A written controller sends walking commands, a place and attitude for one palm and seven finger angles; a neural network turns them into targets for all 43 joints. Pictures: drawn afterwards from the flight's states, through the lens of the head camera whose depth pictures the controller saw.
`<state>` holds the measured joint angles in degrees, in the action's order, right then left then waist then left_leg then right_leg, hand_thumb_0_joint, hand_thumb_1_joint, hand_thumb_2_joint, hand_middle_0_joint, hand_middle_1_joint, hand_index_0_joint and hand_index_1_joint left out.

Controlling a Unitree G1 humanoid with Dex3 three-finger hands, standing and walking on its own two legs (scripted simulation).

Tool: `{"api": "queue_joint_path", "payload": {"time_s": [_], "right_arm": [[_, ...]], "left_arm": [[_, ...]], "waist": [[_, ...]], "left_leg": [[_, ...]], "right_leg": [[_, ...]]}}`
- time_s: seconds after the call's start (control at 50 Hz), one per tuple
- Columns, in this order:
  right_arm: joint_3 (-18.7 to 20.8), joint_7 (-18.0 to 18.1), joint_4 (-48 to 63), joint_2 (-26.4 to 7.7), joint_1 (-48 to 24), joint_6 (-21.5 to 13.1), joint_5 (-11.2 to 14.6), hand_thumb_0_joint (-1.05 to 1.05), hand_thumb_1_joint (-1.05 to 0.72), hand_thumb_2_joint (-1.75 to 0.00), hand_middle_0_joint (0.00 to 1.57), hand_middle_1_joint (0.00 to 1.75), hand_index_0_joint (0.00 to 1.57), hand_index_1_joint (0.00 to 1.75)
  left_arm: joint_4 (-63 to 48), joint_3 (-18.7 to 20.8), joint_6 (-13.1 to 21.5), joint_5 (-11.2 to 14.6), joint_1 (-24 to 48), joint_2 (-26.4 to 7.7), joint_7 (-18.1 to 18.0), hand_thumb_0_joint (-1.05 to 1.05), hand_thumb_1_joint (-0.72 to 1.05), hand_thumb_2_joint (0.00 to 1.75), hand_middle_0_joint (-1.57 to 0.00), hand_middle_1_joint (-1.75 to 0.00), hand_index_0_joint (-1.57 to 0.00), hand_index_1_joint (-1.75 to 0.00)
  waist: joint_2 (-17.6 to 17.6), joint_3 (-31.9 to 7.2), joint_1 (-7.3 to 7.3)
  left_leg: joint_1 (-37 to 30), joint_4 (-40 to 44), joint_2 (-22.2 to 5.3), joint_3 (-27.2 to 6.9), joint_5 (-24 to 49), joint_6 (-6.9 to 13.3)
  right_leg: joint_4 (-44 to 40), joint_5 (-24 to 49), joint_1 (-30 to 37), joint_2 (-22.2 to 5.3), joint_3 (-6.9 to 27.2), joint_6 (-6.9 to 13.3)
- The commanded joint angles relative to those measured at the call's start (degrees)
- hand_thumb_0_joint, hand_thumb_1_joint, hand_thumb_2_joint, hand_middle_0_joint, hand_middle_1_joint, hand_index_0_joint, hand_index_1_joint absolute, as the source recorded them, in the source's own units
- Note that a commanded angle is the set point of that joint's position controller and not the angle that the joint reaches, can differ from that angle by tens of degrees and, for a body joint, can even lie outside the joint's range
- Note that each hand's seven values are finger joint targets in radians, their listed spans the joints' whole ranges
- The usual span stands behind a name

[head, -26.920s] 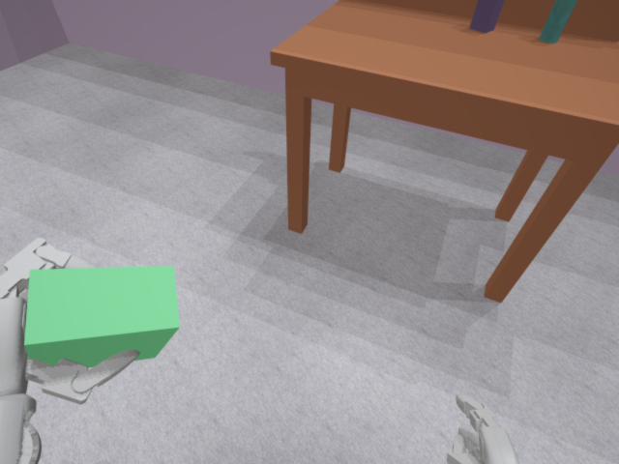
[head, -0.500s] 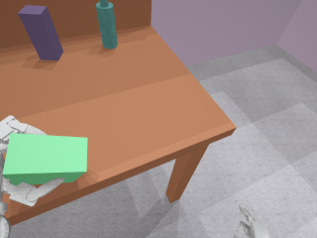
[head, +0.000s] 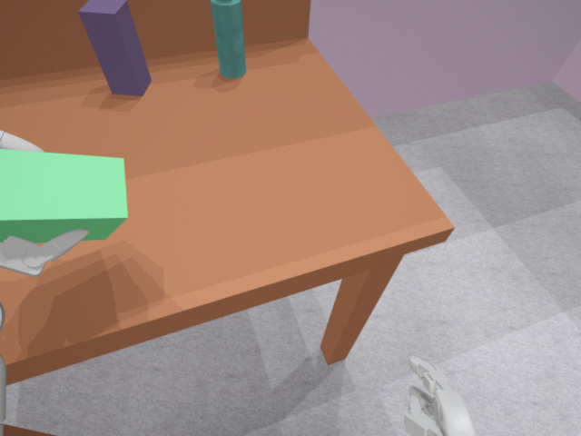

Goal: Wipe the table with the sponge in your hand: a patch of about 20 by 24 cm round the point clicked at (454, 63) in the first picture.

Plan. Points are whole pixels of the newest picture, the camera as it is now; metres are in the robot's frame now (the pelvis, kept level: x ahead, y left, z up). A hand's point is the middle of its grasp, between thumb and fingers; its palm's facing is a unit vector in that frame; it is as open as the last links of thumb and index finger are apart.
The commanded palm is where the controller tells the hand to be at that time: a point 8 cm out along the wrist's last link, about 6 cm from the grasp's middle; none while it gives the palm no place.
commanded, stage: come to a stop and stand still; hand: left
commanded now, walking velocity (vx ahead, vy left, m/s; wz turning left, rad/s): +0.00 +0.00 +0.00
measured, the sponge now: (73, 203) +0.29 +0.28 +0.18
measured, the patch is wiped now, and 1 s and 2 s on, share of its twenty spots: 0.00 0.00 0.00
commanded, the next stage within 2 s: look again from close up in 0.38 s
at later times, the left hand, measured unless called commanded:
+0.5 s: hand (89, 241) +0.25 +0.24 +0.18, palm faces +0.35 -0.85 -0.39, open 10.4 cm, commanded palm +0.19 +0.28 +0.18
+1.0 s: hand (58, 251) +0.24 +0.28 +0.16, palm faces +0.35 -0.86 -0.38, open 10.4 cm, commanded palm +0.18 +0.31 +0.18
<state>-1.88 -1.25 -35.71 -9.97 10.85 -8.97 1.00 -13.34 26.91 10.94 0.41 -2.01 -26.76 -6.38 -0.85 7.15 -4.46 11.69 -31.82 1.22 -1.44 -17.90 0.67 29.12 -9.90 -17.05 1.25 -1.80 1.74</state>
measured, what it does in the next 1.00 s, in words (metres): stands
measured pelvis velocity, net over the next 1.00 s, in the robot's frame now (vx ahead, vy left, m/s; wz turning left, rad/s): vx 0.01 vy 0.03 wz -0.03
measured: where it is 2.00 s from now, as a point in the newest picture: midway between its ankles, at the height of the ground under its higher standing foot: outside the picture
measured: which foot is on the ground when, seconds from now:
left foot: down 0.00-1.00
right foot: down 0.00-1.00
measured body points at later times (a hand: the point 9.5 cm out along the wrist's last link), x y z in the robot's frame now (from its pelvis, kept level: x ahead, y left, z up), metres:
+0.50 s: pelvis +0.02 +0.01 +0.01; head +0.05 +0.02 +0.45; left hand +0.22 +0.29 +0.20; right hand +0.22 -0.23 -0.06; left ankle -0.01 +0.11 -0.73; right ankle +0.06 -0.10 -0.73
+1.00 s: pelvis +0.01 +0.03 +0.01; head +0.02 +0.05 +0.46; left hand +0.21 +0.32 +0.18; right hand +0.18 -0.19 -0.07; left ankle -0.01 +0.11 -0.73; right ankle +0.06 -0.10 -0.73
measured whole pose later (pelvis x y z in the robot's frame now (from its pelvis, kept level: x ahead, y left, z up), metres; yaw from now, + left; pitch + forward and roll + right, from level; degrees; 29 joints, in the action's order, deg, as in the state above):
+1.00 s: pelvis +0.01 +0.03 +0.01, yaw -2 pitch -3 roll -1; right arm -1.7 0.4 -33.8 -10.6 13.0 -7.2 0.5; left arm -23.4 19.4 11.3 0.8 -21.7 -21.2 -5.1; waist -1.8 3.7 -1.8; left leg 6.9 -25.1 2.9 0.9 -15.6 3.3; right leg 22.2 -7.0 -12.6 -0.2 0.9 -1.0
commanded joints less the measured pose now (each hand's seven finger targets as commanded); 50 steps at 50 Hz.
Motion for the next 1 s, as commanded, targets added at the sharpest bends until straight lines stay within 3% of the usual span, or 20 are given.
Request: {"api": "queue_joint_path", "payload": {"time_s": [0.0,0.04,0.06,0.1,0.14,0.16,0.18,0.22,0.26,0.34,0.42,0.52,0.56,0.58,0.64,0.66,0.74,0.76,0.78,0.98], "right_arm": [[4.35,-1.57,10.56,-7.92,-2.54,-3.67,0.5,0.0,-0.9,-0.9,0.2,0.3,0.2,0.3],[4.28,-0.94,10.59,-7.73,-3.41,-2.98,0.27,0.0,-0.9,-0.9,0.2,0.3,0.2,0.3],[4.37,-0.33,9.85,-8.05,-4.39,-2.3,0.35,0.0,-0.9,-0.9,0.2,0.3,0.2,0.3],[4.04,1.15,10.98,-7.66,-5.33,-1.31,0.01,0.0,-0.9,-0.9,0.2,0.3,0.2,0.3],[3.83,2.25,10.97,-7.72,-5.44,-0.64,-0.18,0.0,-0.9,-0.9,0.2,0.3,0.2,0.3],[3.67,2.57,11.09,-8.32,-6.28,-0.41,-0.19,0.0,-0.9,-0.9,0.2,0.3,0.2,0.3],[3.63,2.87,11.02,-8.05,-5.44,-0.28,-0.37,0.0,-0.9,-0.9,0.2,0.3,0.2,0.3],[3.56,2.8,11.55,-8.44,-5.52,-0.95,-0.41,0.0,-0.9,-0.9,0.2,0.3,0.2,0.3],[3.13,2.52,11.73,-8.25,-6.44,-1.82,-0.52,0.0,-0.9,-0.9,0.2,0.3,0.2,0.3],[4.01,2.01,11.57,-8.81,-4.77,-2.78,-0.73,0.0,-0.9,-0.9,0.2,0.3,0.2,0.3],[4.55,2.3,10.72,-9.28,-4.65,-1.49,-0.75,0.0,-0.9,-0.9,0.2,0.3,0.2,0.3],[3.76,3.21,11.56,-8.76,-5.84,-0.06,-0.64,0.0,-0.9,-0.9,0.2,0.3,0.2,0.3],[3.37,3.43,11.71,-8.54,-6.77,-0.21,-0.61,0.0,-0.9,-0.9,0.2,0.3,0.2,0.3],[3.1,3.47,11.9,-8.13,-5.91,-0.06,-0.8,0.0,-0.9,-0.9,0.2,0.3,0.2,0.3],[3.1,3.28,12.26,-8.48,-5.55,-0.99,-0.81,0.0,-0.9,-0.9,0.2,0.3,0.2,0.3],[2.97,3.17,12.1,-8.5,-6.61,-1.44,-0.59,0.0,-0.9,-0.9,0.2,0.3,0.2,0.3],[3.11,2.88,11.98,-8.61,-5.04,-2.08,-0.81,0.0,-0.9,-0.9,0.2,0.3,0.2,0.3],[2.96,2.71,11.78,-8.75,-6.01,-2.32,-0.69,0.0,-0.9,-0.9,0.2,0.3,0.2,0.3],[2.82,2.7,11.85,-8.26,-5.21,-2.05,-0.78,0.0,-0.9,-0.9,0.2,0.3,0.2,0.3],[3.43,2.28,11.79,-8.62,-4.97,-1.33,-0.56,0.0,-0.9,-0.9,0.2,0.3,0.2,0.3]], "left_arm": [[-23.54,-5.28,5.26,1.99,-16.68,0.1,2.41,0.0,0.1,1.3,-1.2,-1.6,-1.2,-1.6],[-23.57,0.13,4.6,2.12,-22.59,-4.32,1.77,0.0,0.1,1.3,-1.2,-1.6,-1.2,-1.6],[-20.51,5.08,4.05,2.31,-25.96,-7.89,0.61,0.0,0.1,1.3,-1.2,-1.6,-1.2,-1.6],[-21.58,7.9,4.08,2.87,-23.47,-9.41,0.39,0.0,0.1,1.3,-1.2,-1.6,-1.2,-1.6],[-21.55,8.46,4.5,3.54,-21.8,-9.09,0.42,0.0,0.1,1.3,-1.2,-1.6,-1.2,-1.6],[-25.17,10.12,4.8,3.3,-19.15,-11.88,-0.15,0.0,0.1,1.3,-1.2,-1.6,-1.2,-1.6],[-23.82,8.09,5.07,3.59,-19.69,-9.29,0.0,0.0,0.1,1.3,-1.2,-1.6,-1.2,-1.6],[-27.12,7.06,5.57,3.52,-17.16,-9.82,0.18,0.0,0.1,1.3,-1.2,-1.6,-1.2,-1.6],[-30.47,5.82,5.91,2.97,-15.17,-9.8,0.33,0.0,0.1,1.3,-1.2,-1.6,-1.2,-1.6],[-29.33,0.29,5.27,2.91,-18.72,-4.47,0.18,0.0,0.1,1.3,-1.2,-1.6,-1.2,-1.6],[-24.47,-0.12,3.97,2.66,-20.46,-2.98,-0.12,0.0,0.1,1.3,-1.2,-1.6,-1.2,-1.6],[-22.0,0.33,3.45,2.75,-17.01,-3.84,0.07,0.0,0.1,1.3,-1.2,-1.6,-1.2,-1.6],[-23.45,1.1,3.52,2.34,-14.89,-5.38,0.05,0.0,0.1,1.3,-1.2,-1.6,-1.2,-1.6],[-23.27,-1.08,3.62,2.36,-13.99,-3.16,0.23,0.0,0.1,1.3,-1.2,-1.6,-1.2,-1.6],[-25.61,-2.39,3.77,1.9,-10.47,-3.36,0.31,0.0,0.1,1.3,-1.2,-1.6,-1.2,-1.6],[-27.0,-1.93,3.81,1.55,-9.44,-4.22,0.21,0.0,0.1,1.3,-1.2,-1.6,-1.2,-1.6],[-25.87,-3.24,3.86,0.96,-9.25,-2.93,0.0,0.0,0.1,1.3,-1.2,-1.6,-1.2,-1.6],[-25.02,-2.11,3.75,0.77,-10.27,-3.83,-0.07,0.0,0.1,1.3,-1.2,-1.6,-1.2,-1.6],[-23.98,-3.49,3.87,0.85,-10.9,-1.93,0.03,0.0,0.1,1.3,-1.2,-1.6,-1.2,-1.6],[-22.72,-1.62,4.71,1.26,-15.19,-2.71,0.54,0.0,0.1,1.3,-1.2,-1.6,-1.2,-1.6]], "waist": [[1.17,-17.63,1.98],[-8.91,-18.54,1.41],[-9.04,-19.07,1.35],[-11.72,-17.67,2.16],[-5.48,-15.41,3.0],[-0.68,-16.13,3.22],[3.5,-15.69,3.39],[9.12,-16.46,3.08],[10.25,-18.34,2.91],[4.2,-18.98,2.76],[-0.91,-15.94,2.92],[1.48,-10.74,2.78],[3.29,-10.0,2.77],[3.55,-10.62,2.87],[4.3,-10.07,2.67],[6.68,-10.44,2.74],[5.21,-10.43,2.4],[7.11,-10.33,2.45],[6.17,-10.37,2.43],[4.3,-10.27,2.45]], "left_leg": [[4.1,8.27,-3.4,0.45,6.02,0.68],[3.95,6.81,-2.55,1.63,6.93,0.26],[2.33,7.24,-2.69,2.08,7.31,0.11],[3.44,7.53,-2.52,1.09,8.44,-0.14],[3.05,8.81,-2.84,0.32,11.0,-0.15],[1.09,9.01,-3.22,0.2,13.28,-0.09],[2.08,8.97,-3.64,0.06,15.44,0.05],[1.05,6.74,-3.22,0.77,19.75,-0.12],[-2.5,5.17,-2.96,1.15,25.08,-0.38],[-3.66,3.92,-2.82,1.76,25.69,-0.39],[-2.11,6.91,-3.12,0.97,18.82,-0.49],[1.7,11.69,-3.48,-0.24,8.25,0.38],[1.45,12.93,-3.49,-0.23,5.99,0.73],[2.05,13.16,-3.71,-0.43,5.19,0.94],[3.43,14.47,-3.43,-0.88,2.64,0.88],[2.41,15.12,-3.47,-0.51,2.14,0.96],[5.96,15.96,-3.72,-1.68,0.62,0.96],[5.62,16.56,-3.78,-1.49,0.18,0.88],[6.31,16.53,-4.02,-1.88,0.45,0.85],[6.64,16.3,-4.53,-2.88,7.7,-0.77]], "right_leg": [[-5.42,5.05,16.31,-5.06,6.44,-0.18],[-8.25,3.92,16.85,-5.86,7.47,-0.16],[-8.24,3.97,15.73,-5.78,7.47,0.21],[-8.09,4.86,14.98,-6.19,7.1,0.48],[-6.91,8.33,13.56,-5.62,7.05,0.5],[-5.24,10.98,12.93,-4.77,7.24,0.36],[-4.28,13.63,14.26,-5.17,5.99,0.41],[-3.27,20.86,15.34,-5.57,6.77,0.7],[-2.26,26.11,14.79,-5.47,6.4,0.74],[-3.15,29.0,15.64,-5.57,5.18,0.12],[-5.36,20.52,13.25,-5.18,5.37,-0.15],[-8.68,5.95,10.75,-4.16,5.71,-0.65],[-9.41,3.68,10.04,-3.37,5.81,-0.74],[-9.44,2.88,11.15,-3.67,5.04,-0.7],[-9.85,1.5,12.58,-2.99,5.01,-0.82],[-9.19,1.6,12.05,-2.22,4.87,-0.96],[-8.46,2.51,15.77,-2.12,3.96,-1.06],[-7.86,2.62,15.12,-1.71,3.91,-1.12],[-7.83,2.61,15.74,-2.05,3.3,-1.09],[-5.49,8.16,17.05,-1.56,1.71,-1.29]]}}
